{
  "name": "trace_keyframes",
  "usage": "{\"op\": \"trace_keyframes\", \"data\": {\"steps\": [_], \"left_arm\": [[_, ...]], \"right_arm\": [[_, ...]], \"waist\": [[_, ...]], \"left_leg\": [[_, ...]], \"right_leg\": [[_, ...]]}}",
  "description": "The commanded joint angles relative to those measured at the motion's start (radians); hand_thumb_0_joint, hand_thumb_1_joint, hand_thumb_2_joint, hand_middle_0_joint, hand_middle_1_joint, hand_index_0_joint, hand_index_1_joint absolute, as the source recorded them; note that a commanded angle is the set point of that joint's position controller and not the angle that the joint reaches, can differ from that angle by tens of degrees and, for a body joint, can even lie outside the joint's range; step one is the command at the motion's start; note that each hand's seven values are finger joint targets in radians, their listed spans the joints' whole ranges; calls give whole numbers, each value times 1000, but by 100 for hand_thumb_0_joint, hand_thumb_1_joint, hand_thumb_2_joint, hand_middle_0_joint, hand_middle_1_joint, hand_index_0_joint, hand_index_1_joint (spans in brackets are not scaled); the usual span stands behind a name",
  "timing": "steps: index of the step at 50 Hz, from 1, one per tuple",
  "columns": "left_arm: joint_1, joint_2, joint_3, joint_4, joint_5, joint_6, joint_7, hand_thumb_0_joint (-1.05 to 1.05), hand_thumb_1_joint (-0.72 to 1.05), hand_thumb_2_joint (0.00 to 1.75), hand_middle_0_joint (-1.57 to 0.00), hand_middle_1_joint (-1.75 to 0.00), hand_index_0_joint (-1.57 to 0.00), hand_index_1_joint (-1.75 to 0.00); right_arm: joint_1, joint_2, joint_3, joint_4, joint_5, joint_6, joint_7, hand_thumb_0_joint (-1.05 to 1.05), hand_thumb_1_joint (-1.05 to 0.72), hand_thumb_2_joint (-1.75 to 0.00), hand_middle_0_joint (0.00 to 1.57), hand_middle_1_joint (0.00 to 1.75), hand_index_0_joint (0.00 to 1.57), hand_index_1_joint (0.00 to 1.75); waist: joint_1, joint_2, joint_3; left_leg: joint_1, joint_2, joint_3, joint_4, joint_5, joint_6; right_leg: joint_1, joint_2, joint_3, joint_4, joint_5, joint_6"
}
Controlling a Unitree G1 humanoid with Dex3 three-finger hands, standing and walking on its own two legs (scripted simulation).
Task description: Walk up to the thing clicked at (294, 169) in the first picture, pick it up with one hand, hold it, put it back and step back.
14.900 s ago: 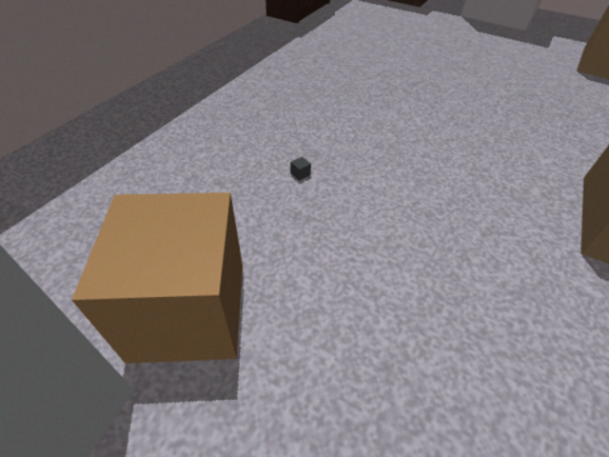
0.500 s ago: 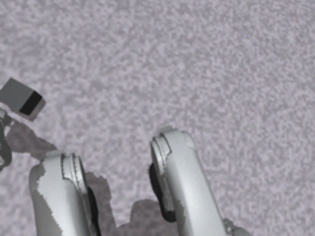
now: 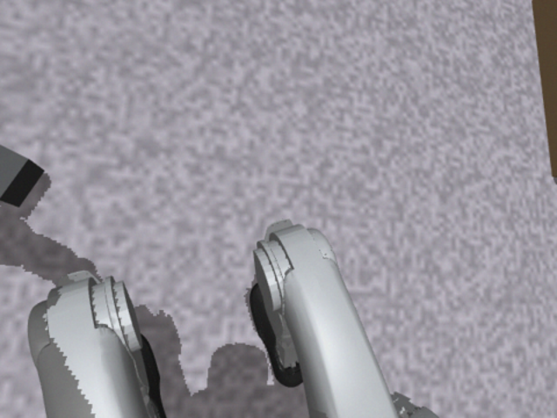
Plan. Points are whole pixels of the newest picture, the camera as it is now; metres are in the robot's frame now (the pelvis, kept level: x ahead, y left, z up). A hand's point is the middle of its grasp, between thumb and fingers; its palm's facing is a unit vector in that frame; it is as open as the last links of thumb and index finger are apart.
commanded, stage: rise first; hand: left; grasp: from above
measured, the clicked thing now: (0, 173) +0.50 +0.30 -0.29
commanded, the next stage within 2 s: approach in 1.22 s
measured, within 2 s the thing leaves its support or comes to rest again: neither
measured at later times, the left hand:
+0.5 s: hand out of the picture +0.47 +0.33 -0.17, palm faces -0.17 -0.36 -0.92, open 13.5 cm
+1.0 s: hand out of the picture +0.46 +0.34 -0.17, palm faces -0.19 -0.36 -0.92, open 13.4 cm
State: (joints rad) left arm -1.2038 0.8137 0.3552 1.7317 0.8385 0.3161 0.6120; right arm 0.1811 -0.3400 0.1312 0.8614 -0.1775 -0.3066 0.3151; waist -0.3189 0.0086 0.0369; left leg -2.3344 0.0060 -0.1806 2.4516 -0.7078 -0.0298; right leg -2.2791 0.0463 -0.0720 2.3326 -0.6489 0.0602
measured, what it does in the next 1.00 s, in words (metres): stands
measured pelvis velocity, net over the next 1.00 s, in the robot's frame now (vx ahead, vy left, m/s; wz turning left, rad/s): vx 0.00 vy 0.00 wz -0.02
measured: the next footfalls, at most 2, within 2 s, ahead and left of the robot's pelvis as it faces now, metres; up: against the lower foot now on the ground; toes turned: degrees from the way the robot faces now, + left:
none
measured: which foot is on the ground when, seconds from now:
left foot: down 0.00-1.00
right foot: down 0.00-1.00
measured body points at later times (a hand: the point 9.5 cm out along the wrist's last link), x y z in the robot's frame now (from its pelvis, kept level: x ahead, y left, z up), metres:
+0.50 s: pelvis +0.00 +0.00 +0.00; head +0.27 +0.07 +0.36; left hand +0.48 +0.34 -0.12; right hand -0.01 -0.25 -0.08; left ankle +0.07 +0.13 -0.29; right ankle +0.11 -0.13 -0.29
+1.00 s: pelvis +0.00 +0.00 +0.01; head +0.26 +0.07 +0.36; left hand +0.47 +0.35 -0.12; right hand +0.00 -0.25 -0.08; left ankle +0.07 +0.13 -0.29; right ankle +0.11 -0.13 -0.29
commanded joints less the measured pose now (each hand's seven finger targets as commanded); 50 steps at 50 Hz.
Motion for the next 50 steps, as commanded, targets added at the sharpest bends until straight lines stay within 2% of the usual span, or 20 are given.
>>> {"op": "trace_keyframes", "data": {"steps": [1,2,5,6,8,10,12,14,17,20,21,25,28,30,35,41,43,44,47,50], "left_arm": [[-309,252,-38,-124,27,-3,43,0,-47,90,-27,-86,-23,-90],[-309,230,-48,-116,23,0,41,0,-46,90,-27,-86,-23,-90],[-310,251,-34,-112,20,4,50,0,-46,90,-27,-87,-23,-91],[-317,237,-51,-105,20,7,47,0,-47,91,-27,-86,-23,-90],[-329,262,-40,-118,22,5,47,0,-47,91,-26,-88,-23,-91],[-325,249,-51,-95,21,8,49,0,-48,91,-25,-88,-21,-92],[-353,262,-53,-123,27,6,45,0,-48,92,-25,-89,-22,-93],[-337,276,-42,-126,25,12,50,0,-48,92,-25,-89,-21,-92],[-343,270,-61,-116,31,18,45,0,-50,93,-25,-89,-21,-93],[-342,275,-63,-133,21,19,45,0,-49,92,-25,-90,-21,-94],[-356,295,-46,-139,23,22,51,0,-50,93,-24,-90,-20,-94],[-330,294,-52,-112,20,29,43,0,-49,92,-25,-89,-21,-93],[-323,307,-50,-135,23,27,35,0,-48,91,-24,-90,-21,-94],[-327,274,-69,-133,18,32,30,0,-47,91,-25,-91,-22,-94],[-313,264,-63,-132,14,28,35,0,-47,90,-24,-92,-22,-94],[-331,285,-68,-136,16,16,35,0,-46,89,-23,-94,-22,-95],[-311,259,-73,-133,12,16,33,0,-45,88,-24,-94,-23,-95],[-313,276,-60,-159,16,16,36,0,-45,88,-24,-93,-23,-94],[-340,257,-76,-140,12,23,36,0,-43,87,-23,-94,-23,-95],[-320,271,-65,-128,13,21,40,0,-42,85,-24,-94,-24,-94]], "right_arm": [[247,-272,-64,24,9,-8,-1,0,-91,-90,20,30,20,30],[254,-271,-62,21,6,-8,1,0,-91,-90,20,30,20,30],[261,-277,-58,21,4,-11,3,0,-91,-90,20,30,20,30],[258,-274,-53,17,4,-8,4,0,-91,-90,20,30,20,30],[257,-282,-55,13,8,-11,3,0,-91,-90,20,30,20,30],[252,-283,-49,15,8,-9,3,0,-91,-90,20,30,20,30],[267,-285,-45,12,2,-8,5,0,-91,-90,20,30,20,30],[261,-287,-44,10,5,-8,5,0,-91,-90,20,30,20,30],[260,-292,-41,7,4,-9,5,0,-91,-90,20,30,20,30],[252,-287,-35,1,3,-9,6,0,-91,-90,20,30,20,30],[266,-293,-33,1,4,-9,6,0,-91,-90,20,30,20,30],[262,-296,-32,0,6,-5,10,0,-91,-90,20,30,20,30],[262,-292,-33,-7,12,-7,6,0,-91,-90,20,30,20,30],[257,-288,-30,-13,9,-7,8,0,-91,-90,20,30,20,30],[266,-289,-35,-11,14,-7,8,0,-91,-90,20,30,20,30],[255,-292,-35,-3,15,-17,0,0,-91,-90,20,30,20,30],[258,-282,-35,-4,11,-19,3,0,-91,-90,20,30,20,30],[275,-292,-40,1,12,-20,4,0,-91,-90,20,30,20,30],[267,-292,-36,1,7,-22,5,0,-91,-90,20,30,20,30],[264,-295,-39,2,13,-23,4,0,-91,-90,20,30,20,30]], "waist": [[-28,336,-667],[-44,338,-662],[-42,333,-670],[-45,336,-659],[-46,346,-663],[-45,361,-644],[-66,348,-660],[-53,356,-665],[-69,353,-649],[-58,384,-656],[-59,382,-681],[-66,352,-657],[-50,361,-662],[-63,370,-650],[-59,369,-648],[-60,352,-636],[-60,363,-630],[-57,365,-660],[-75,375,-634],[-61,376,-632]], "left_leg": [[468,11,102,-253,188,44],[474,11,104,-250,200,43],[467,12,102,-253,209,43],[460,13,106,-250,213,44],[467,13,97,-260,197,42],[487,17,91,-265,204,37],[470,16,99,-249,218,44],[483,17,96,-255,218,41],[486,19,91,-252,203,43],[495,18,97,-255,221,40],[506,21,96,-254,243,39],[457,21,93,-250,224,45],[474,20,93,-257,209,43],[485,21,95,-256,210,42],[483,22,87,-259,224,38],[462,19,89,-265,170,43],[485,20,88,-269,188,39],[511,22,85,-269,218,37],[503,23,88,-258,226,38],[502,23,84,-274,194,37]], "right_leg": [[369,18,-115,-223,183,-86],[379,19,-114,-225,195,-86],[393,19,-117,-227,204,-84],[398,22,-113,-233,211,-83],[386,19,-117,-229,195,-84],[368,20,-123,-224,200,-88],[401,23,-118,-233,220,-82],[397,20,-121,-232,215,-84],[382,25,-126,-234,206,-83],[397,25,-121,-231,221,-85],[416,25,-123,-231,243,-84],[424,28,-124,-235,232,-80],[422,27,-124,-237,212,-82],[412,30,-125,-237,214,-84],[408,28,-129,-228,228,-86],[397,27,-127,-242,177,-85],[393,25,-129,-239,191,-86],[403,25,-131,-236,218,-85],[389,24,-128,-236,230,-84],[384,23,-129,-241,198,-87]]}}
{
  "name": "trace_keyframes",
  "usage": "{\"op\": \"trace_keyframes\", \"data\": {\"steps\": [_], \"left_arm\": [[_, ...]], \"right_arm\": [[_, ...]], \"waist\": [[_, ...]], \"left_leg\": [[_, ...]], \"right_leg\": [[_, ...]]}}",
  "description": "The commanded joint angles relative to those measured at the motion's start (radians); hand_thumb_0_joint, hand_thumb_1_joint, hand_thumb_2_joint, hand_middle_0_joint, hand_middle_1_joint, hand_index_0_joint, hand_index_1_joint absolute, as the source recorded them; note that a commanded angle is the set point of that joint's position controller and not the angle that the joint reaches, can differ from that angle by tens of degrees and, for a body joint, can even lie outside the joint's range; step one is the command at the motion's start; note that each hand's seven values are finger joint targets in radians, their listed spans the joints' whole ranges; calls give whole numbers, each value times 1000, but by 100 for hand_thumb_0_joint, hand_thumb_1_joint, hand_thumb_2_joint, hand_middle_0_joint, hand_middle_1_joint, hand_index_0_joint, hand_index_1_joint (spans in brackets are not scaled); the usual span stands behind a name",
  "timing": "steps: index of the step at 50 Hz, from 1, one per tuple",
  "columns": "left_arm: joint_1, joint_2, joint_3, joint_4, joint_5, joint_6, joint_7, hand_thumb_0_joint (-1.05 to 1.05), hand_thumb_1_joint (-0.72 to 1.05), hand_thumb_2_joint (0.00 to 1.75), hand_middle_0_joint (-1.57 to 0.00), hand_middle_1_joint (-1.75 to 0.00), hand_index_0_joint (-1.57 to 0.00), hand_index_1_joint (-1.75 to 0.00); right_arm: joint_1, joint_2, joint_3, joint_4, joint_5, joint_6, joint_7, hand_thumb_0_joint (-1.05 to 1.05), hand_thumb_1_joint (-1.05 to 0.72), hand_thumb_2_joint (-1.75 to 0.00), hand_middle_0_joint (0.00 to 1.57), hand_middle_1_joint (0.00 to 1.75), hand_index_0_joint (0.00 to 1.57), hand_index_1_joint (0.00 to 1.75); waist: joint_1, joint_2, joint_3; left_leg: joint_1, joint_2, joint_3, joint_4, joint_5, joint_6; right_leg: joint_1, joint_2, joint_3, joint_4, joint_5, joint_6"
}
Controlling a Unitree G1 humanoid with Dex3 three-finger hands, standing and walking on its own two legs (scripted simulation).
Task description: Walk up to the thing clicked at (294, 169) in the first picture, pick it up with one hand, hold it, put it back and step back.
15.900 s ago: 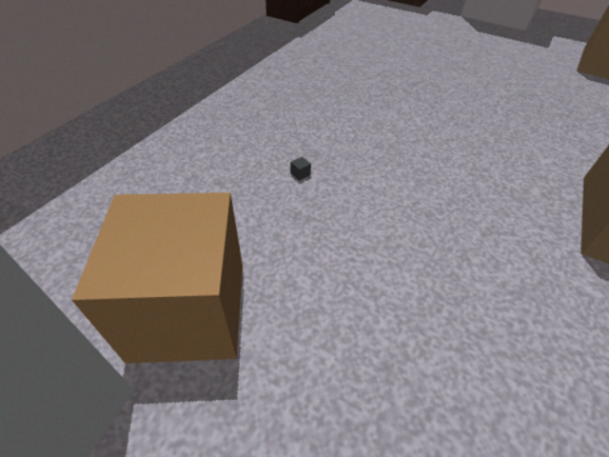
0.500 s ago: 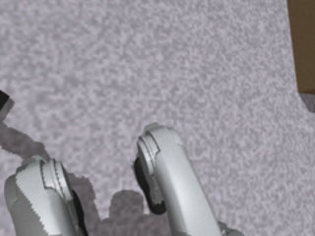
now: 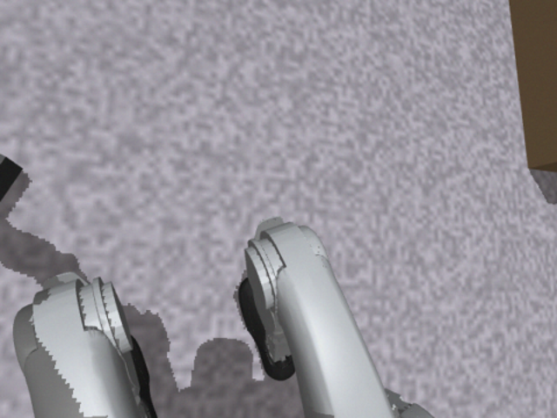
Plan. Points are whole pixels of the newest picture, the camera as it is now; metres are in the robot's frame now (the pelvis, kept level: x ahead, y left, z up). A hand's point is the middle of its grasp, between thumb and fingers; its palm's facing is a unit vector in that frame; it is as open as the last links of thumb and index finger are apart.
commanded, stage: rise first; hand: left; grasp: from above
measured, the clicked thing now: out of the picture +0.49 +0.31 -0.29
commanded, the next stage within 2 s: approach in 0.22 s
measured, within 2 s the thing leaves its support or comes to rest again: neither
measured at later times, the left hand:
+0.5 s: hand out of the picture +0.46 +0.34 -0.17, palm faces -0.19 -0.36 -0.91, open 13.3 cm
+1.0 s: hand out of the picture +0.48 +0.30 -0.17, palm faces -0.21 -0.36 -0.91, open 14.0 cm
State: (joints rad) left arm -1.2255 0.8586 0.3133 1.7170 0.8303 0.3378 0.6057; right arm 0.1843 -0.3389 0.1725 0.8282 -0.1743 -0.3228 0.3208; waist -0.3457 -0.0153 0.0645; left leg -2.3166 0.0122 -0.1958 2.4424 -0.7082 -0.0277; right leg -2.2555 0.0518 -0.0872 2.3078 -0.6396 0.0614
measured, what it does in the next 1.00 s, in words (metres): stands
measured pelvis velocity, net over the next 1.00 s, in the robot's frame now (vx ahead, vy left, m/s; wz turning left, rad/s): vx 0.00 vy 0.00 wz -0.01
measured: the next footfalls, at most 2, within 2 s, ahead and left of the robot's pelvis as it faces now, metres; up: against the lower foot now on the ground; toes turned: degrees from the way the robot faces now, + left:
none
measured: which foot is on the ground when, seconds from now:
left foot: down 0.00-1.00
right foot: down 0.00-1.00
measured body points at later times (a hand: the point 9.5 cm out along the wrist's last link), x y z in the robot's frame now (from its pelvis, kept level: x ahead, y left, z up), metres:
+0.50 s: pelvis +0.00 +0.00 +0.00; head +0.27 +0.07 +0.36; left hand +0.47 +0.35 -0.12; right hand +0.00 -0.26 -0.08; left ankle +0.07 +0.13 -0.29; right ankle +0.11 -0.13 -0.29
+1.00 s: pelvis +0.00 +0.00 +0.01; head +0.27 +0.05 +0.37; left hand +0.49 +0.31 -0.11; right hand -0.05 -0.25 -0.06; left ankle +0.07 +0.13 -0.29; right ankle +0.11 -0.13 -0.29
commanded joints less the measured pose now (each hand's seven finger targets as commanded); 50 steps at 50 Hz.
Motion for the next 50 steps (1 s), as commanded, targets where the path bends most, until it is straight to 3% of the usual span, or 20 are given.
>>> {"op": "trace_keyframes", "data": {"steps": [1,2,8,15,16,19,22,24,25,29,32,34,38,39,41,42,43,46,48,50], "left_arm": [[-302,232,-26,-127,25,-3,43,0,-42,86,-24,-94,-24,-95],[-283,236,-20,-124,24,-1,42,0,-43,86,-23,-96,-23,-96],[-277,216,-24,-133,16,3,40,0,-40,83,-24,-96,-25,-95],[-290,257,-8,-157,14,2,37,0,-38,82,-25,-94,-26,-93],[-271,242,-16,-129,12,4,38,0,-46,90,-27,-88,-23,-93],[-275,227,-20,-122,8,4,38,0,-42,84,-15,-103,-19,-99],[-329,187,-58,-129,13,-7,37,0,-43,86,-14,-105,-18,-101],[-386,199,-49,-148,20,-16,51,0,-44,88,-16,-103,-18,-101],[-386,154,-74,-111,18,-12,49,0,-44,86,-14,-105,-17,-101],[-470,111,-114,-96,17,-4,66,0,-47,90,-13,-106,-16,-103],[-498,181,-90,-83,35,17,90,0,-51,93,-10,-108,-12,-106],[-485,190,-80,-41,50,34,107,0,-55,96,-9,-108,-10,-107],[-419,226,-58,20,50,65,117,0,-58,98,-9,-108,-9,-108],[-394,251,-35,6,48,67,120,0,-58,97,-8,-108,-9,-108],[-323,238,-42,56,42,77,114,0,-57,97,-9,-108,-10,-107],[-339,267,-24,7,32,70,110,0,-56,97,-9,-108,-10,-107],[-310,253,-23,6,20,68,104,0,-56,97,-9,-107,-10,-106],[-314,232,-34,-25,1,56,88,0,-55,96,-10,-106,-10,-106],[-350,266,-12,-62,-8,39,93,0,-55,96,-9,-106,-10,-105],[-394,247,-29,-112,-9,21,88,0,-55,96,-8,-107,-9,-105]], "right_arm": [[266,-294,-79,36,6,-9,-1,0,-91,-90,20,30,20,30],[262,-299,-84,36,10,-8,0,0,-91,-90,20,30,20,30],[265,-291,-82,27,8,-7,4,0,-91,-90,20,30,20,30],[280,-293,-80,37,7,-13,-1,0,-91,-90,20,30,20,30],[266,-291,-79,28,4,-12,0,0,-91,-90,20,30,20,30],[258,-292,-82,30,9,-13,-1,0,-90,-89,20,30,20,30],[274,-292,-82,41,1,-17,-2,0,-90,-89,20,30,20,30],[297,-300,-83,56,3,-21,-3,0,-90,-89,20,30,20,30],[289,-297,-79,53,0,-22,-2,0,-90,-89,20,30,20,30],[290,-310,-77,71,-7,-27,-5,0,-90,-89,20,30,20,30],[296,-328,-70,72,-6,-22,-5,0,-90,-89,20,30,20,30],[288,-328,-64,60,-4,-16,-4,0,-90,-89,20,30,20,30],[271,-328,-52,31,-6,-3,5,0,-90,-89,20,30,20,30],[279,-328,-52,22,0,2,8,0,-90,-89,20,30,20,30],[263,-317,-45,4,-2,12,11,0,-90,-89,20,30,20,30],[277,-311,-47,13,-2,16,10,0,-90,-89,20,30,20,30],[273,-307,-49,7,-1,19,13,0,-90,-89,20,30,20,30],[281,-301,-53,3,-5,20,13,0,-90,-89,20,30,20,30],[297,-302,-52,20,-7,18,11,0,-90,-89,20,30,20,30],[298,-303,-63,27,-8,9,9,0,-90,-89,20,30,20,30]], "waist": [[-36,406,-651],[-23,394,-662],[-30,386,-669],[-25,376,-691],[-19,375,-688],[-22,373,-670],[-65,373,-642],[-73,385,-674],[-88,392,-658],[-122,432,-643],[-115,445,-673],[-109,461,-673],[-97,415,-650],[-80,409,-666],[-75,362,-641],[-74,362,-637],[-65,355,-634],[-83,339,-622],[-92,331,-622],[-99,381,-638]], "left_leg": [[478,15,104,-267,191,37],[483,16,101,-270,189,36],[471,15,114,-256,225,39],[469,16,117,-254,232,42],[469,17,117,-259,221,40],[475,19,105,-265,197,39],[460,18,108,-260,184,41],[483,21,102,-256,202,37],[500,20,93,-264,200,31],[529,20,90,-274,170,26],[538,22,93,-279,183,25],[537,23,94,-289,189,24],[475,23,98,-288,214,36],[489,24,94,-287,232,35],[437,23,104,-280,224,46],[420,22,106,-276,228,48],[413,23,107,-277,231,50],[401,23,111,-265,214,56],[395,24,103,-265,199,56],[436,24,102,-276,174,49]], "right_leg": [[366,18,-113,-220,187,-87],[367,17,-116,-217,183,-88],[393,18,-106,-222,216,-84],[427,18,-102,-228,222,-81],[425,21,-102,-228,212,-83],[396,20,-108,-226,190,-85],[389,22,-108,-233,187,-83],[396,20,-112,-229,207,-84],[371,17,-120,-223,202,-87],[358,16,-124,-235,191,-87],[381,19,-120,-243,205,-86],[387,18,-117,-240,212,-88],[430,23,-116,-245,234,-81],[444,23,-117,-243,247,-81],[466,30,-112,-258,241,-74],[476,29,-107,-257,243,-71],[486,28,-107,-256,243,-71],[486,32,-96,-271,234,-65],[482,28,-99,-273,218,-64],[464,27,-99,-277,189,-71]]}}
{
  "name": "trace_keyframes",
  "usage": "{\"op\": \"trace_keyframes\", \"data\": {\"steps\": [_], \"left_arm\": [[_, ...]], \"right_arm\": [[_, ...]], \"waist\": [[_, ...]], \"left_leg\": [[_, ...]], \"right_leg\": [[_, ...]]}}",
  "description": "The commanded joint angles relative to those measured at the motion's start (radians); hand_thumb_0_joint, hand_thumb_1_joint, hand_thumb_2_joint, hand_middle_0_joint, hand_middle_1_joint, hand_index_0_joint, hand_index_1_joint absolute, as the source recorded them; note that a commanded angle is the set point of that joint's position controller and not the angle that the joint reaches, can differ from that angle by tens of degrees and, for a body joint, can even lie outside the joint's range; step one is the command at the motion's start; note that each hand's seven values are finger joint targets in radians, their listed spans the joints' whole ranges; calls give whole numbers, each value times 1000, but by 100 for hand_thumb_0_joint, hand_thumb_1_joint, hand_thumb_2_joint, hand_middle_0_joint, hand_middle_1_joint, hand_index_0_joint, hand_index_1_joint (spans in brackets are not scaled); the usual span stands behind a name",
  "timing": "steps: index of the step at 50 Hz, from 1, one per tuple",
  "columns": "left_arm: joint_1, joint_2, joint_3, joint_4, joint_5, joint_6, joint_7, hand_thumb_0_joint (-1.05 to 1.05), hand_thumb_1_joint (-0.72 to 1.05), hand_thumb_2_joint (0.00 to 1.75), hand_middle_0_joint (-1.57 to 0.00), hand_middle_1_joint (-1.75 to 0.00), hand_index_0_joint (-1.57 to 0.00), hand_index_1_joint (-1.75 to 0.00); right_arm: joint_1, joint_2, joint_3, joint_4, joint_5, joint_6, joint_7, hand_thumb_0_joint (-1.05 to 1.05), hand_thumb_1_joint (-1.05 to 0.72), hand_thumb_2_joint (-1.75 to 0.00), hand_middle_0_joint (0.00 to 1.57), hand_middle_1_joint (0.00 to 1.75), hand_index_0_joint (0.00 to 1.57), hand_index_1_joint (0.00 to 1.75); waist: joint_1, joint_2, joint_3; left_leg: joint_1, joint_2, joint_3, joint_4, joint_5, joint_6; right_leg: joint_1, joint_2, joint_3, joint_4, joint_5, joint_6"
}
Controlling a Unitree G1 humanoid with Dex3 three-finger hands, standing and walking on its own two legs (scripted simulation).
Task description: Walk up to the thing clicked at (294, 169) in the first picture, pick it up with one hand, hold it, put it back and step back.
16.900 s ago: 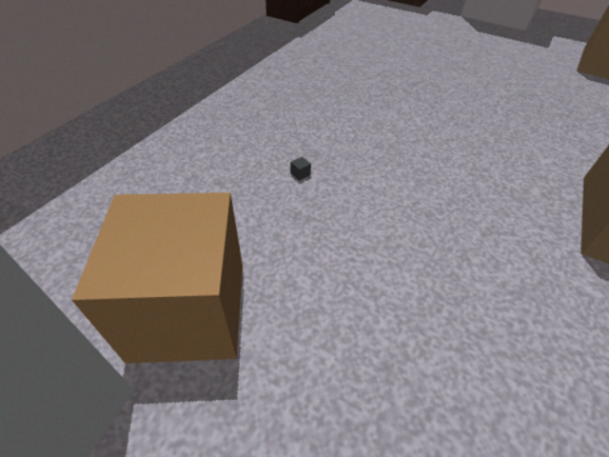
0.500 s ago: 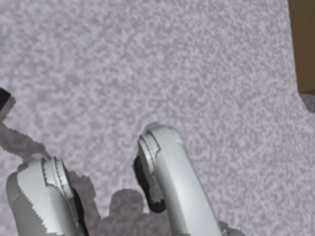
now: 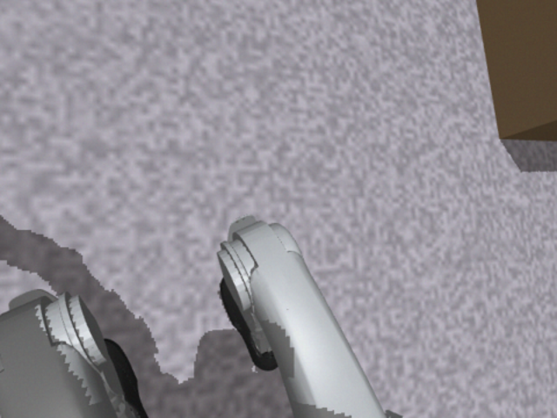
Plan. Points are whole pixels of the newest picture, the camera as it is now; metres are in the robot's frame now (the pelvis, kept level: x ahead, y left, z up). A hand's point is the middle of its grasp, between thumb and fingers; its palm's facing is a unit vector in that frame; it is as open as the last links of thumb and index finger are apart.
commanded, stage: approach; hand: left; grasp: from above
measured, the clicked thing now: out of the picture +0.49 +0.32 -0.30
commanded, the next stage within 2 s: close in in 0.54 s
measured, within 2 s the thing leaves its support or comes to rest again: neither
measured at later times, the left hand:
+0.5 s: hand out of the picture +0.49 +0.31 -0.18, palm faces -0.19 -0.36 -0.92, open 13.7 cm
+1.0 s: hand out of the picture +0.48 +0.32 -0.20, palm faces -0.23 -0.35 -0.91, open 13.9 cm
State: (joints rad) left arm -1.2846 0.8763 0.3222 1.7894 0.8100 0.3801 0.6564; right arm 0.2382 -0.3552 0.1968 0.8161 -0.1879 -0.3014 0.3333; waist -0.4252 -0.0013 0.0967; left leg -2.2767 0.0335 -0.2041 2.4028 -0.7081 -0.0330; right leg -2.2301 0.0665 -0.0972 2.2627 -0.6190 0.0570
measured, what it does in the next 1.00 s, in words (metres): stands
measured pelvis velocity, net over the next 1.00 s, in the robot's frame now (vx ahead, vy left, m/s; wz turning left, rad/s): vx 0.00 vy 0.00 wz -0.01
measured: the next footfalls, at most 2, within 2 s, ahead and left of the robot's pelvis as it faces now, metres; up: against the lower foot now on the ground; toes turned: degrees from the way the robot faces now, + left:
none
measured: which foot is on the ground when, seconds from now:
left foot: down 0.00-1.00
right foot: down 0.00-1.00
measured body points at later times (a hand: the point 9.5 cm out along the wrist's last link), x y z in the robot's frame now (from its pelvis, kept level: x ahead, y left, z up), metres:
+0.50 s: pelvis +0.00 +0.00 +0.00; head +0.28 +0.07 +0.35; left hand +0.50 +0.33 -0.13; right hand -0.02 -0.25 -0.06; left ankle +0.07 +0.14 -0.31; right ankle +0.12 -0.12 -0.31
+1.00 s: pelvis +0.00 +0.00 +0.00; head +0.28 +0.07 +0.34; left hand +0.49 +0.33 -0.15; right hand -0.04 -0.24 -0.06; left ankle +0.07 +0.14 -0.31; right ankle +0.12 -0.12 -0.31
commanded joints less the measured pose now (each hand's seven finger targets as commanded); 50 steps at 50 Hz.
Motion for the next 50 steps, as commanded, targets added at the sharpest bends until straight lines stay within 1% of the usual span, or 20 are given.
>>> {"op": "trace_keyframes", "data": {"steps": [1,3,4,5,7,9,10,12,16,17,19,20,22,24,29,31,35,40,46,50], "left_arm": [[-357,226,-41,-199,9,-28,36,0,-55,96,-8,-108,-9,-106],[-394,193,-75,-213,12,-31,29,0,-55,95,-8,-108,-9,-106],[-415,234,-54,-237,20,-36,34,0,-54,95,-8,-108,-9,-106],[-419,188,-87,-190,14,-34,32,0,-55,96,-8,-108,-9,-106],[-403,174,-94,-144,28,-28,33,0,-55,96,-7,-109,-9,-107],[-393,187,-83,-131,27,-27,30,0,-54,97,-8,-109,-10,-108],[-363,155,-107,-87,30,-20,23,0,-54,97,-8,-110,-10,-108],[-356,211,-73,-91,36,-13,29,0,-53,97,-9,-110,-11,-108],[-360,219,-76,-68,47,-7,35,0,-49,91,-9,-112,-14,-108],[-348,184,-91,-59,43,-2,30,0,-49,92,-9,-113,-13,-109],[-346,230,-73,-100,46,-6,35,0,-50,93,-10,-111,-13,-107],[-332,202,-85,-113,37,-5,31,0,-50,92,-9,-111,-13,-108],[-330,199,-82,-134,31,-2,32,0,-49,93,-11,-110,-14,-107],[-355,238,-57,-205,26,-7,41,0,-49,92,-11,-109,-14,-106],[-375,175,-85,-161,17,3,41,0,-48,94,-11,-111,-14,-108],[-383,216,-75,-171,28,-5,41,0,-47,95,-13,-110,-16,-107],[-345,208,-76,-124,36,-4,28,0,-56,95,-8,-111,-10,-109],[-317,207,-95,-93,34,-15,6,0,-53,93,-7,-112,-11,-109],[-337,245,-84,-95,51,-39,37,0,-54,95,-8,-110,-10,-108],[-336,233,-86,-79,30,-48,55,0,-54,98,-7,-109,-8,-109]], "right_arm": [[247,-288,-87,43,2,-16,-5,0,-90,-89,20,30,20,30],[232,-288,-86,48,2,-31,-6,0,-90,-89,20,30,20,30],[256,-301,-91,67,7,-30,-9,0,-90,-89,20,30,20,30],[235,-295,-86,54,5,-34,-13,0,-90,-89,20,30,20,30],[238,-300,-88,71,12,-38,-17,0,-90,-89,20,30,20,30],[260,-305,-87,87,7,-38,-17,0,-90,-89,20,30,20,30],[244,-304,-80,74,4,-40,-15,0,-90,-89,20,30,20,30],[266,-316,-73,74,6,-37,-14,0,-90,-89,20,30,20,30],[261,-316,-65,63,1,-32,-10,0,-90,-89,20,30,20,30],[244,-308,-59,37,3,-34,-8,0,-90,-89,20,30,20,30],[252,-314,-62,45,0,-34,-7,0,-90,-89,20,30,20,30],[233,-308,-66,23,0,-35,-3,0,-90,-89,20,30,20,30],[224,-306,-71,18,2,-35,1,0,-90,-89,20,30,20,30],[242,-306,-77,35,3,-32,4,0,-90,-89,20,30,20,30],[231,-303,-78,34,1,-32,5,0,-90,-89,20,30,20,30],[240,-315,-84,44,7,-30,-2,0,-90,-89,20,30,20,30],[263,-306,-76,60,4,-27,-3,0,-90,-90,20,30,20,30],[251,-310,-63,45,0,-29,-12,0,-90,-90,20,30,20,30],[254,-324,-50,38,-1,-35,-18,0,-90,-90,20,30,20,30],[232,-328,-42,24,-7,-43,-17,0,-90,-90,20,30,20,30]], "waist": [[-28,385,-689],[-38,415,-694],[-36,434,-719],[-43,427,-705],[-46,416,-674],[-50,404,-670],[-52,405,-638],[-44,378,-662],[-46,378,-634],[-48,386,-628],[-32,385,-657],[-35,392,-662],[-23,408,-661],[-20,419,-700],[-39,424,-677],[-36,427,-680],[-35,390,-664],[-52,346,-612],[-58,380,-615],[-68,391,-606]], "left_leg": [[424,5,110,-239,174,49],[454,4,103,-242,141,43],[474,7,100,-248,148,41],[457,5,105,-247,122,40],[460,6,90,-254,98,38],[457,5,95,-244,148,37],[440,1,101,-255,145,37],[464,6,91,-242,215,37],[427,5,97,-251,202,40],[438,5,100,-241,210,41],[441,6,98,-242,231,42],[453,4,104,-240,238,41],[451,6,106,-248,230,41],[471,8,104,-244,241,42],[477,11,99,-246,204,36],[469,11,97,-253,188,38],[425,7,106,-238,206,43],[403,3,95,-243,179,48],[453,11,74,-256,163,41],[454,14,77,-246,172,37]], "right_leg": [[446,12,-91,-228,169,-69],[399,8,-100,-224,137,-74],[411,9,-105,-225,146,-76],[409,12,-99,-229,126,-77],[360,7,-111,-224,107,-78],[376,7,-113,-220,156,-77],[381,9,-110,-219,151,-80],[399,7,-116,-206,213,-77],[426,11,-113,-216,206,-76],[410,10,-112,-215,211,-76],[441,10,-112,-214,233,-73],[447,9,-109,-212,238,-73],[444,10,-107,-215,230,-73],[455,8,-107,-218,242,-70],[411,9,-112,-217,208,-76],[417,11,-110,-226,195,-75],[441,11,-104,-226,210,-73],[425,11,-111,-225,181,-71],[402,9,-126,-218,175,-75],[409,9,-126,-220,185,-74]]}}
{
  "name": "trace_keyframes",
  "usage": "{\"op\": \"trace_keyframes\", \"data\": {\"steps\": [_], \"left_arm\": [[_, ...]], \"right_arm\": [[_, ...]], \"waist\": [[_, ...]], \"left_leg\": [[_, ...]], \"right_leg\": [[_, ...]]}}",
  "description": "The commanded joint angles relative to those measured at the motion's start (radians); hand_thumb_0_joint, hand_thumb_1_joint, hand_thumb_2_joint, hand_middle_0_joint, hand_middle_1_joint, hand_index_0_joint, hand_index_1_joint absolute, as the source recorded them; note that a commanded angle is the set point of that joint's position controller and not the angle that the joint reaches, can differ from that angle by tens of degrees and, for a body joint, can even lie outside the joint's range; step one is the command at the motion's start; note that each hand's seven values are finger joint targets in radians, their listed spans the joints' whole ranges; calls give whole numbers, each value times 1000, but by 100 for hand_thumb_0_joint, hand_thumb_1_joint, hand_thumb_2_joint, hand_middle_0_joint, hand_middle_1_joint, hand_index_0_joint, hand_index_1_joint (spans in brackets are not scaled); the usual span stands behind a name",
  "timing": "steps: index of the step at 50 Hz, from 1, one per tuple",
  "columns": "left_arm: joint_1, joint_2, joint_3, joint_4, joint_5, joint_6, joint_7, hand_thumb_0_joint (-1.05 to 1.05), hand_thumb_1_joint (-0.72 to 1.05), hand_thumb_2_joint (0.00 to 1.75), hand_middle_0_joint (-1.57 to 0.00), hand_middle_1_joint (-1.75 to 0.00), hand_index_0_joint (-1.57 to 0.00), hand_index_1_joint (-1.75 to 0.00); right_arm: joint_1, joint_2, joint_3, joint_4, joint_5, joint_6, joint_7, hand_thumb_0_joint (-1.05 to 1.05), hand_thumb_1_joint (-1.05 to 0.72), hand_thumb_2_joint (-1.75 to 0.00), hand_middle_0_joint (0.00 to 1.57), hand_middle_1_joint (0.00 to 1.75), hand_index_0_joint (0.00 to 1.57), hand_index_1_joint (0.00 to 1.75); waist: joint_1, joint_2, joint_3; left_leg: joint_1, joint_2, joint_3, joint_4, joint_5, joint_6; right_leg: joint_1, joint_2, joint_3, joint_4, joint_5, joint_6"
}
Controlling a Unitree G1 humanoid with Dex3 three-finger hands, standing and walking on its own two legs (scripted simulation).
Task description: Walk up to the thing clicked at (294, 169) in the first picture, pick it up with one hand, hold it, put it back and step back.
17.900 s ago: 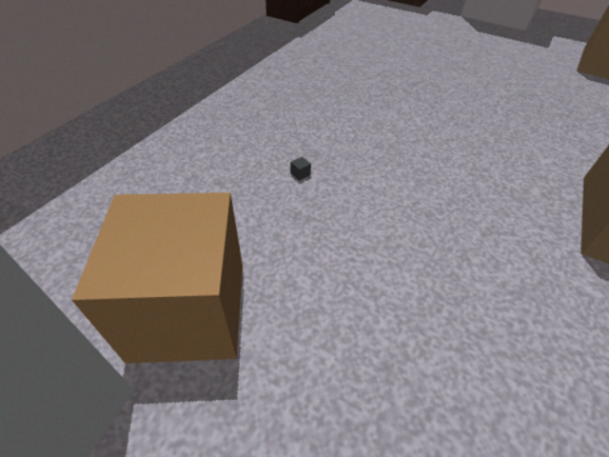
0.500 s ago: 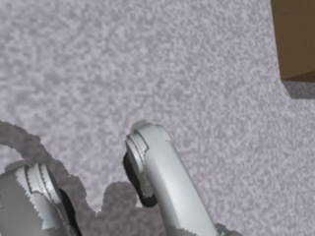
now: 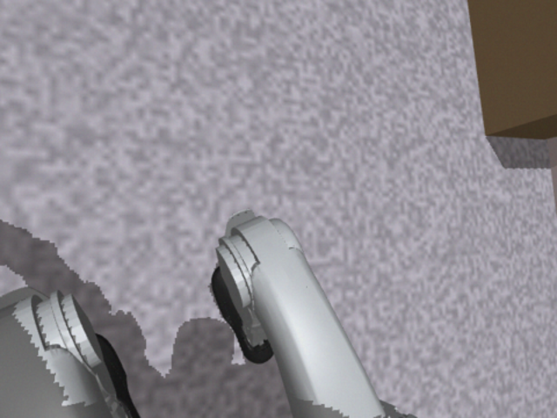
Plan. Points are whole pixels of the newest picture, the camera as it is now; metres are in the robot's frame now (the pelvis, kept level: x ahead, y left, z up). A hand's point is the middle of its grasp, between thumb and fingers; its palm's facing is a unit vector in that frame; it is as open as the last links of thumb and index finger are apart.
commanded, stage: rest palm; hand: left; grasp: from above
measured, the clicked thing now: out of the picture +0.49 +0.32 -0.30
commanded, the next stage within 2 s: close in 1.40 s
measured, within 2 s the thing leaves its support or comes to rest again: neither
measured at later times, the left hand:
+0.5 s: hand out of the picture +0.48 +0.31 -0.24, palm faces -0.21 -0.36 -0.91, open 13.8 cm
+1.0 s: hand out of the picture +0.49 +0.31 -0.25, palm faces -0.21 -0.36 -0.91, open 13.6 cm
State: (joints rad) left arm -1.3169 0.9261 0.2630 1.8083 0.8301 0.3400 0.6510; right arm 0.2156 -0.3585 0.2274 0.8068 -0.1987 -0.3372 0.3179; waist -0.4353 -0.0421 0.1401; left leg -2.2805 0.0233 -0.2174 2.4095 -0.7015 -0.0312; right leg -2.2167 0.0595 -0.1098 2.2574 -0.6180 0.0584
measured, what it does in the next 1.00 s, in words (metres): stands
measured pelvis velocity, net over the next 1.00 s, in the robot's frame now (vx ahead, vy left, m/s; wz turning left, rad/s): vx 0.00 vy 0.01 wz -0.06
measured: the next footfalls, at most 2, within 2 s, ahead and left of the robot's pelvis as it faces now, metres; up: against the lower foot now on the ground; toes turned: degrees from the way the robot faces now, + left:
none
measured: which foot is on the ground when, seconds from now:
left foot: down 0.00-1.00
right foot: down 0.00-1.00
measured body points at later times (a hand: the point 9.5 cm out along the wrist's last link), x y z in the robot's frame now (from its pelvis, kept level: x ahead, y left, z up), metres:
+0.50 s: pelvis +0.00 +0.00 +0.00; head +0.31 +0.09 +0.31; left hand +0.50 +0.32 -0.19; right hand -0.03 -0.24 -0.05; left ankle +0.07 +0.13 -0.31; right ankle +0.12 -0.12 -0.30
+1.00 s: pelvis +0.00 +0.01 +0.00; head +0.31 +0.11 +0.30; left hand +0.50 +0.33 -0.20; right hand -0.03 -0.22 -0.04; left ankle +0.07 +0.13 -0.31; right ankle +0.12 -0.12 -0.30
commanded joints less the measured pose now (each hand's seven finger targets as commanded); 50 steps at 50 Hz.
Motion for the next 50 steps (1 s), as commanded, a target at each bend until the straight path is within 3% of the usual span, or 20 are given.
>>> {"op": "trace_keyframes", "data": {"steps": [1,3,6,7,9,15,16,21,28,34,40,42,47,50], "left_arm": [[-303,174,-33,-106,2,-12,63,0,-55,99,-8,-109,-8,-109],[-302,220,-15,-92,5,-18,82,0,-56,100,-8,-109,-7,-110],[-311,221,-12,-80,3,-23,99,0,-55,101,-8,-109,-8,-109],[-305,197,-31,-82,-2,-21,97,0,-53,100,-8,-111,-9,-111],[-302,236,-24,-86,5,-24,102,0,-53,99,-8,-112,-9,-111],[-279,275,-7,-64,10,-31,122,0,-53,98,-8,-111,-8,-110],[-275,260,-25,-74,4,-31,118,0,-52,99,-8,-112,-9,-111],[-283,287,-15,-67,-5,-35,125,0,-53,99,-8,-111,-9,-110],[-280,274,-43,-84,-20,-41,117,0,-48,95,-8,-113,-11,-110],[-282,293,-52,-92,-22,-42,107,0,-48,93,-7,-114,-11,-110],[-279,287,-64,-93,-17,-41,104,0,-47,94,-8,-114,-12,-110],[-279,302,-62,-75,-6,-36,111,0,-47,96,-8,-114,-11,-111],[-284,301,-71,-91,-16,-34,109,0,-47,90,-7,-113,-11,-109],[-279,300,-73,-94,-14,-35,113,0,-47,92,-8,-113,-12,-109]], "right_arm": [[256,-322,-67,28,-4,-8,1,0,-90,-90,20,30,20,30],[272,-331,-58,41,-10,-8,2,0,-90,-90,20,30,20,30],[265,-337,-49,37,-14,-9,7,0,-90,-90,20,30,20,30],[238,-331,-44,19,-21,-14,10,0,-90,-90,20,30,20,30],[240,-344,-37,21,-22,-15,14,0,-90,-90,20,30,20,30],[237,-352,-19,8,-19,-9,27,0,-90,-90,20,30,20,30],[216,-354,-16,-16,-22,-10,26,0,-90,-90,20,30,20,30],[225,-361,-3,-14,-22,-7,28,0,-91,-90,20,30,20,30],[220,-363,18,-37,-29,1,29,0,-90,-90,20,30,20,30],[199,-370,23,-45,-32,-2,24,0,-90,-90,20,30,20,30],[210,-369,39,-55,-31,2,24,0,-90,-90,20,30,20,30],[204,-373,46,-48,-26,4,25,0,-90,-90,20,30,20,30],[188,-375,49,-65,-29,10,23,0,-90,-90,20,30,20,30],[189,-372,51,-72,-28,13,23,0,-90,-90,20,30,20,30]], "waist": [[-69,441,-645],[-69,418,-659],[-80,454,-654],[-87,459,-627],[-86,456,-626],[-91,470,-615],[-97,469,-596],[-101,474,-606],[-129,477,-580],[-132,470,-538],[-139,485,-556],[-128,485,-546],[-142,500,-510],[-136,495,-524]], "left_leg": [[455,23,96,-244,183,36],[431,23,99,-237,195,40],[479,29,86,-241,214,30],[475,24,85,-237,197,30],[469,26,86,-233,202,34],[475,33,69,-236,218,30],[465,30,74,-226,202,34],[472,36,64,-222,232,29],[483,35,57,-219,239,29],[446,30,55,-223,178,33],[473,37,42,-228,221,26],[486,43,26,-229,212,24],[491,42,22,-237,185,22],[495,43,24,-229,210,24]], "right_leg": [[410,15,-110,-213,200,-74],[460,18,-109,-221,217,-68],[445,15,-120,-211,231,-72],[422,12,-122,-203,221,-75],[437,15,-124,-212,226,-70],[450,14,-134,-201,240,-71],[449,16,-130,-207,231,-70],[461,18,-140,-204,255,-70],[469,21,-148,-202,265,-69],[451,21,-150,-211,219,-66],[470,24,-157,-202,253,-68],[430,23,-169,-201,242,-71],[411,24,-170,-199,226,-70],[432,24,-170,-204,248,-69]]}}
